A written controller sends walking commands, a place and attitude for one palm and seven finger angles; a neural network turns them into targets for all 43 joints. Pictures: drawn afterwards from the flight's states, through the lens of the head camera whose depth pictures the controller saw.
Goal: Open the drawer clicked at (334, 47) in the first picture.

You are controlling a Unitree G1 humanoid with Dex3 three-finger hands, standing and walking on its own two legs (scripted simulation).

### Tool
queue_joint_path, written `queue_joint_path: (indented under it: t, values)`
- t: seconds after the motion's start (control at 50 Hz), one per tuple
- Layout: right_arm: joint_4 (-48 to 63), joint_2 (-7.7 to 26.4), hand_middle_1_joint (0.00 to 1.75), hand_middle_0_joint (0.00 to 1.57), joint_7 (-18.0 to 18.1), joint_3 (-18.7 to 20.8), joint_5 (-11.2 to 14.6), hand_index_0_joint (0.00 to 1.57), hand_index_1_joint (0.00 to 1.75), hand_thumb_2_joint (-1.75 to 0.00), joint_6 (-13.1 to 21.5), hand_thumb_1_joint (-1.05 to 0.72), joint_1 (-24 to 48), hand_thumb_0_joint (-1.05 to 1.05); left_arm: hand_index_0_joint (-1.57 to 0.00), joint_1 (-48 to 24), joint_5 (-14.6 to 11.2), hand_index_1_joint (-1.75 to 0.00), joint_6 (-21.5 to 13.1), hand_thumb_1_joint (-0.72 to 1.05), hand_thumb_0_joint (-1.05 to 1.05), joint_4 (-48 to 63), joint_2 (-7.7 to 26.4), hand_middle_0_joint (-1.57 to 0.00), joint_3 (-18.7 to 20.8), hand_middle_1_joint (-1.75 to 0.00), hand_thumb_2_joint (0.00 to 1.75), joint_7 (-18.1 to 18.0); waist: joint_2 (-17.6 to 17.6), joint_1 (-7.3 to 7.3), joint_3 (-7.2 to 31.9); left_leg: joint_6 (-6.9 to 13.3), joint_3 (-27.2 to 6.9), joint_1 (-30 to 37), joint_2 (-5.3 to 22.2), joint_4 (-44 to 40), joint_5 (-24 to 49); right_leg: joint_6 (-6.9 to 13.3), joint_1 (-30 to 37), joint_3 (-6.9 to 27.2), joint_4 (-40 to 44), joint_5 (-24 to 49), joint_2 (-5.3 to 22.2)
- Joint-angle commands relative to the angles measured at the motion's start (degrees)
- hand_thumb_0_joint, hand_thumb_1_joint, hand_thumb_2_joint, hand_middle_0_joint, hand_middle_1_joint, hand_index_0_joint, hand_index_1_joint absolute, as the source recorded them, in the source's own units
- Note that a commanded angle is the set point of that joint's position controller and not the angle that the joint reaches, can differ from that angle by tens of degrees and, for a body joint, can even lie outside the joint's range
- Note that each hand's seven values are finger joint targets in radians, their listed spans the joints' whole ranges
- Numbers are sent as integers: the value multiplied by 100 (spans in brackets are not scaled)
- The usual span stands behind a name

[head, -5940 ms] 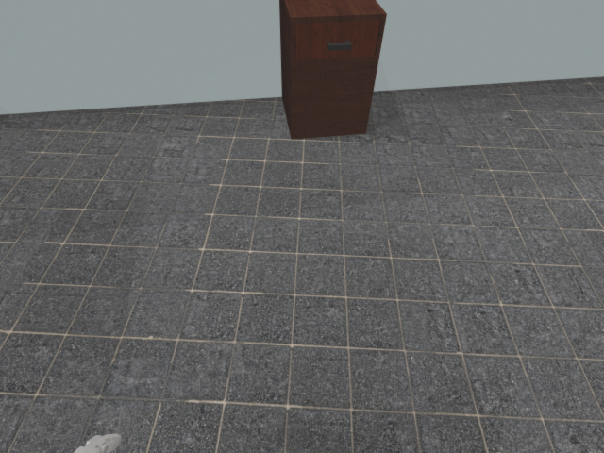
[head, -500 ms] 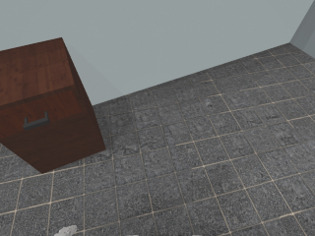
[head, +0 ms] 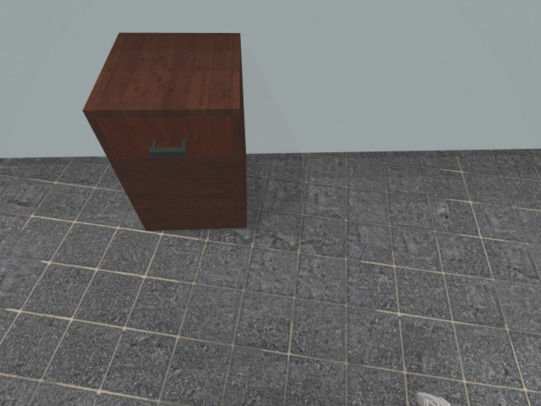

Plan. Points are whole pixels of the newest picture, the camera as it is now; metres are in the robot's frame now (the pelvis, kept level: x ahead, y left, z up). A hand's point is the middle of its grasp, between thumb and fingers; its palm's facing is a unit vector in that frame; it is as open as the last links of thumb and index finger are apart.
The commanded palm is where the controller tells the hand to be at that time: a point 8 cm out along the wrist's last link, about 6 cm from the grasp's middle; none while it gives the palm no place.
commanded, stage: turn to face it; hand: left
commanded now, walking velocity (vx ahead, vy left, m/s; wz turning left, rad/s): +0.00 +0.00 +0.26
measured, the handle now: (169, 146) +0.80 +0.38 -0.23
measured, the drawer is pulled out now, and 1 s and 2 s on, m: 0.00 0.00 0.00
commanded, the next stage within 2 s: take the last steps up to it in 0.06 s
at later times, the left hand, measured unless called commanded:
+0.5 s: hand out of the picture +0.02 +0.18 -0.15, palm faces +0.16 -0.96 -0.22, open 7.3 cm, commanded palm none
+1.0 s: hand out of the picture +0.09 +0.26 -0.17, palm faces +0.17 -0.97 -0.16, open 7.4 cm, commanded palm none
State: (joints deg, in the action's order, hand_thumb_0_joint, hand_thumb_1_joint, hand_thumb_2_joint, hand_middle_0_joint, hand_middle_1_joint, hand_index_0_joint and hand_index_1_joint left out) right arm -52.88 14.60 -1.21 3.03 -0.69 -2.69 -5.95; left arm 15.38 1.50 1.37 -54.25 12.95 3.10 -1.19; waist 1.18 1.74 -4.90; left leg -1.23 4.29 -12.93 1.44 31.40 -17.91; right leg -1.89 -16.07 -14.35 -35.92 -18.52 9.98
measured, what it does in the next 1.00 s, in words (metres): walks ahead: right foot, then left foot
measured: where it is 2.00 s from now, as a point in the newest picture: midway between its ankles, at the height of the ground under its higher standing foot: (252, 369)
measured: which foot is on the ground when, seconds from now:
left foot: down 0.00-0.40, up 0.42-0.80, down 0.82-1.00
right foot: down 0.00-0.00, up 0.02-0.36, down 0.38-0.82, up 0.84-1.00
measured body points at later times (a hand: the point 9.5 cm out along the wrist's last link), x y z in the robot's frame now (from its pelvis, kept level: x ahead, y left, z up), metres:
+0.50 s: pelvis +0.01 +0.00 +0.01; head +0.01 -0.03 +0.46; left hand +0.01 +0.23 -0.13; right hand +0.05 -0.24 -0.16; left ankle -0.02 +0.12 -0.67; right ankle +0.00 -0.10 -0.73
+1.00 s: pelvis +0.14 +0.09 +0.01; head +0.16 +0.11 +0.46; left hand +0.08 +0.32 -0.15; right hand +0.22 -0.13 -0.13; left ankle +0.14 +0.18 -0.73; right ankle +0.12 -0.04 -0.64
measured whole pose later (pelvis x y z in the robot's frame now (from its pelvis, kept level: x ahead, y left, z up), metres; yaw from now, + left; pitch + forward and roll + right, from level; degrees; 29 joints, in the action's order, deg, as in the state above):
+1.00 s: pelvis +0.14 +0.09 +0.01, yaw +6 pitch -1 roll +0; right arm -59.1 8.5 1.4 2.6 -1.3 4.5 -13.3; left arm 18.9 1.9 -0.5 -64.5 9.8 3.8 -0.1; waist 2.3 0.6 -2.8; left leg 3.1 10.1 -12.1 1.4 26.8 -14.1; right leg 0.4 -26.3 -3.9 -65.1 -18.9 5.8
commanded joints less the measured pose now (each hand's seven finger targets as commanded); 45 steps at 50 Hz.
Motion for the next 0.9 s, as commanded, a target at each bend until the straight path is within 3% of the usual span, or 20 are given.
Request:
queue_joint_path:
  t: [0.0, 0.06, 0.16, 0.26, 0.32, 0.34, 0.36, 0.38, 0.4, 0.42, 0.46, 0.5, 0.6, 0.7, 0.76, 0.78, 0.8, 0.82, 0.84, 0.88]
  values:
    - [61, 1302, 30, 20, 157, 304, -49, 20, 30, -90, 160, -90, -971, 0, -20, -512, -30, -30, 61, 90, 0, 635, 601, -20, 86, -30, 90, -47, -1536, -624, 905, 1303, -2094, 1137, 2148, -1166, 4045, -213, -1395, 1072, -2161, -1768, -236]
    - [197, 903, 30, 20, 239, 172, -47, 20, 30, -90, 179, -90, -206, 0, -20, -317, -72, -30, 65, 90, 0, 328, 581, -20, 128, -30, 90, 16, -1177, -223, 621, 1127, -1331, 811, 1481, -1075, 3726, -232, -1416, 1280, -2633, -881, -283]
    - [78, 782, 30, 20, 238, 137, -33, 20, 30, -90, 231, -90, -399, 0, -20, -241, -86, -30, 59, 90, 0, 190, 461, -20, 59, -30, 90, 30, -933, -251, 680, 1089, -1211, 967, 1253, -1153, 3559, -292, -1007, 1180, -1856, -685, -468]
    - [-87, 735, 30, 20, 204, 161, -87, 20, 30, -90, 246, -90, -636, 0, -20, -312, -32, -30, -69, 90, 0, 156, 276, -20, -10, -30, 90, 116, -1027, -317, 425, 1136, -1755, 463, 1225, -1510, 656, -137, -424, 939, -648, -835, -711]
    - [-172, 596, 30, 20, 200, 129, -60, 20, 30, -90, 269, -90, -592, 0, -20, 238, -5, -30, -187, 90, 0, -71, 199, -20, -22, -30, 90, 149, -787, -38, 290, 898, -1673, -278, 909, -1217, -583, -64, 680, 778, 709, -95, -845]
    - [-202, 439, 30, 20, 189, 105, -19, 20, 30, -90, 302, -90, -594, 0, -20, 550, 11, -30, -252, 90, 0, -193, 360, -20, 18, -30, 90, 129, -366, 128, 276, 690, -1445, -876, 593, -639, -879, -2, 1441, 1056, 1304, 44, -647]
    - [-135, 40, 30, 20, 168, 26, 36, 20, 30, -90, 342, -90, -653, 0, -20, 951, 76, -30, -323, 90, 0, -304, 738, -20, 90, -30, 90, 70, 894, 291, 258, 379, -701, -1922, -21, 719, -1222, 341, 2135, 2442, 2050, -990, 480]
    - [157, 29, 30, 20, 119, 14, -14, 20, 30, -90, 346, -90, -225, 0, -20, 1279, 46, -30, -303, 90, 0, -309, 1129, -20, 175, -30, 90, 39, 1517, 527, -19, 218, -393, -2708, -268, 1859, -1703, 935, 1946, 3935, 2799, -1677, 1575]
    - [155, 350, 30, 20, 79, 95, -78, 20, 30, -90, 307, -90, -43, 0, -20, 1312, -14, -30, -372, 90, 0, -332, 1073, -20, 173, -30, 90, 5, 1400, 496, -269, 243, -778, -2685, 21, 2498, -1254, 1081, 1209, 4282, 3136, -2343, 1636]
    - [87, 317, 30, 20, 30, 139, -80, 20, 30, -90, 291, -90, -63, 0, -20, 1024, -7, -30, -403, 90, 0, -332, 898, -20, 133, -30, 90, -6, 1092, 306, -555, 246, -792, -2673, 135, 2879, -791, 1058, 788, 4093, 3246, -2526, 1511]
    - [-238, 140, 30, 20, -32, 158, -101, 20, 30, -90, 261, -90, -526, 0, -20, 513, -2, -30, -452, 90, 0, -245, 486, -20, 41, -30, 90, -5, 500, -75, -580, 143, -629, -2374, 323, 3064, 33, 779, 506, 2764, 3007, -1470, 1002]
    - [-401, -51, 30, 20, -43, 119, -95, 20, 30, -90, 253, -90, -785, 0, -20, 588, -28, -30, -529, 90, 0, -309, 302, -20, -11, -30, 90, -2, 586, -153, -377, 32, -424, -2176, 343, 2948, 510, 651, 633, 1888, 2866, -226, 649]
    - [-339, -201, 30, 20, -60, 74, -60, 20, 30, -90, 318, -90, -430, 0, -20, 1188, 1, -30, -609, 90, 0, -719, 260, -20, -21, -30, 90, -16, 615, 23, -200, -42, -78, -2250, 430, 1971, 548, 835, 1269, 1518, 2637, 1226, 682]
    - [-255, -356, 30, 20, -95, 12, -35, 20, 30, -90, 431, -90, -117, 0, -20, 1294, 28, -30, -543, 90, 0, -966, 358, -20, 32, -30, 90, -24, 816, 103, -213, 120, 238, -1386, 300, 749, 315, 859, 1060, 1355, 2300, 1337, 697]
    - [-546, -160, 30, 20, -13, 59, -60, 20, 30, -90, 530, -90, -1071, 0, -20, 1022, -10, -30, -464, 90, 0, -969, 363, -20, 79, -30, 90, -13, 525, -399, 97, 225, 478, 307, 46, -164, 575, 682, 438, 1010, 1302, 1149, 403]
    - [-807, 183, 30, 20, 65, 138, -87, 20, 30, -90, 588, -90, -1868, 0, -20, 1072, -25, -30, -449, 90, 0, -944, 138, -20, 49, -30, 90, 9, -278, -695, 578, 309, 76, 1474, 339, -523, 446, 525, 5, 777, -12, 1204, 83]
    - [-978, 841, 30, 20, 152, 301, -145, 20, 30, -90, 628, -90, -2589, 0, -20, 1248, -83, -30, -429, 90, 0, -831, -218, -20, 5, -30, 90, 54, -1842, -839, 1102, 741, -2005, 2349, 1816, -1100, 296, 241, -1165, 367, -1749, -677, -646]
    - [-1029, 987, 30, 20, 191, 297, -96, 20, 30, -90, 557, -90, -2821, 0, -20, 973, -47, -30, -428, 90, 0, -595, -158, -20, -1, -30, 90, 47, -1854, -878, 1078, 1091, -2856, 2184, 2357, -1769, -328, 320, -1703, 879, -2754, -1661, -837]
    - [-949, 893, 30, 20, 252, 297, -73, 20, 30, -90, 534, -90, -2439, 0, -20, 634, -44, -30, -384, 90, 0, -548, -163, -20, -9, -30, 90, 35, -1611, -807, 844, 1173, -2950, 1680, 2422, -1984, -982, 380, -2012, 1212, -3456, -1378, -583]
    - [-730, 249, 30, 20, 259, 158, -83, 20, 30, -90, 593, -90, -1677, 0, -20, 292, -2, -30, -389, 90, 0, -584, -152, -20, 47, -30, 90, 127, -727, -546, 32, 1095, -2056, 636, 2022, -2107, -627, 373, -2069, 1367, -3555, -346, -226]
